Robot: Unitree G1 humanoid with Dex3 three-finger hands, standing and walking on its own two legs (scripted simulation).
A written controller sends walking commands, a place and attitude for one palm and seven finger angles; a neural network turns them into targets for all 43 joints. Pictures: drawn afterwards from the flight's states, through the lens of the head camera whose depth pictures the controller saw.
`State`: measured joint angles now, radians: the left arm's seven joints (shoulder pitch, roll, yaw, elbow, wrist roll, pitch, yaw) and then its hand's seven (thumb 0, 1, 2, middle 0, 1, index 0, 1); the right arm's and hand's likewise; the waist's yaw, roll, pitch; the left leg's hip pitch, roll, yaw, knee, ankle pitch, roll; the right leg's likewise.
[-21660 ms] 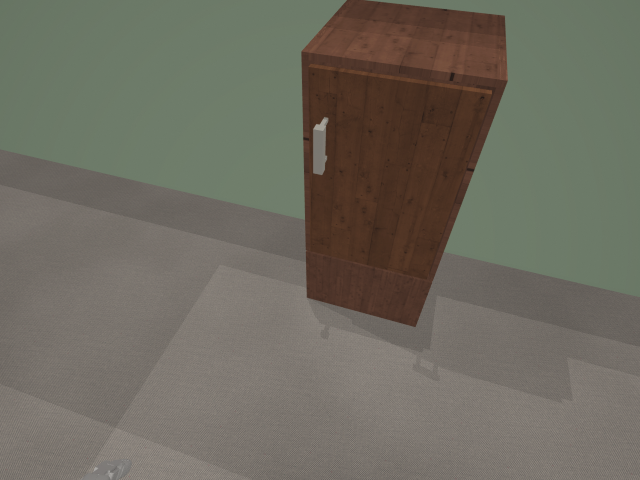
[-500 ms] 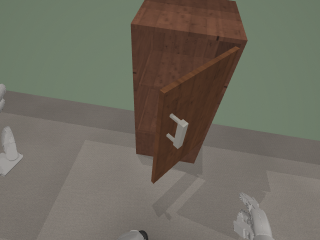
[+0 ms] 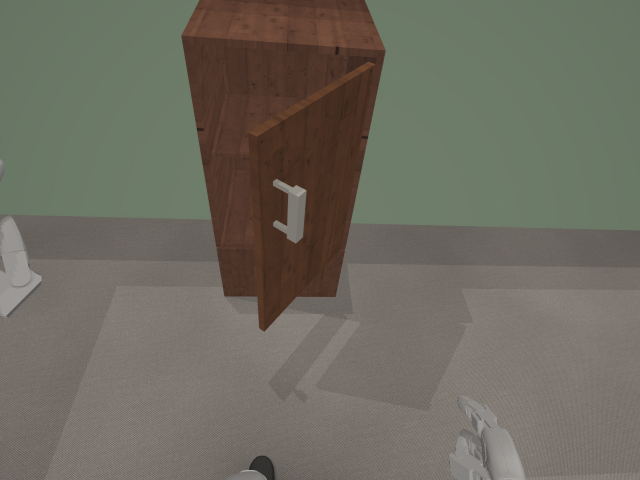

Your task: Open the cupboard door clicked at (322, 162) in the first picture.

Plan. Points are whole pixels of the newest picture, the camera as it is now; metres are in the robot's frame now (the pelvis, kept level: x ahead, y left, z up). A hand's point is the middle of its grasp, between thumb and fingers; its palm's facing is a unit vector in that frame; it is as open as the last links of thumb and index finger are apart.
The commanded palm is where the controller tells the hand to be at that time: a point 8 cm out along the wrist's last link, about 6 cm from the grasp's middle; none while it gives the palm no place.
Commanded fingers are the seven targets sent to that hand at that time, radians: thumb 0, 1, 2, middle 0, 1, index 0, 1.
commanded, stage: stop stepping back and stand still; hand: left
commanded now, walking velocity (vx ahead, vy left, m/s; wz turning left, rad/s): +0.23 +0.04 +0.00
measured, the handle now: (287, 210) +0.58 +0.07 -0.03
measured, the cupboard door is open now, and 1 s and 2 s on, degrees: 52 52 52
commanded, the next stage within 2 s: let the arm hang, fingers relaxed in 1.60 s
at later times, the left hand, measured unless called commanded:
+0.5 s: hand out of the picture +0.07 +0.26 +0.18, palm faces +0.46 -0.74 -0.49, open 7.4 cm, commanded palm +0.00 +0.29 +0.19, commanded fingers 0.00 0.90 0.90 -0.20 -0.30 -0.20 -0.30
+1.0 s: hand out of the picture +0.09 +0.24 +0.19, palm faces +0.46 -0.74 -0.48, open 7.4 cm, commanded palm +0.03 +0.28 +0.19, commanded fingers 0.00 0.90 0.90 -0.20 -0.30 -0.20 -0.30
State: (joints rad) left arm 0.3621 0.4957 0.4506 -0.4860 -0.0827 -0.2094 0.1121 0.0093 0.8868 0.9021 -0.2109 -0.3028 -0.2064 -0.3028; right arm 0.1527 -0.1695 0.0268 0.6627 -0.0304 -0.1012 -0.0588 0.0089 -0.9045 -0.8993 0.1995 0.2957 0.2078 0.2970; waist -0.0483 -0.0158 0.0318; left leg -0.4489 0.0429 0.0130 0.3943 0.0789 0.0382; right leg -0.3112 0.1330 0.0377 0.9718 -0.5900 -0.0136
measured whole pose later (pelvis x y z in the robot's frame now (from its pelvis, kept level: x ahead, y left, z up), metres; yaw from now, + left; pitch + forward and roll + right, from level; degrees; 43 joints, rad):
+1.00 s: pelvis -0.09 -0.02 +0.01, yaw +4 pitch -1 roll +0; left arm 0.56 0.39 0.39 -0.49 -0.03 -0.24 0.16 0.01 0.88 0.90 -0.21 -0.30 -0.21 -0.30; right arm 0.21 -0.26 -0.04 0.62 0.00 -0.11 -0.08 0.01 -0.91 -0.90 0.20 0.30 0.20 0.30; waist 0.01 0.02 0.04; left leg -0.24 0.04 0.03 0.47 -0.20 -0.01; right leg -0.21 0.04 -0.12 0.49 -0.27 -0.08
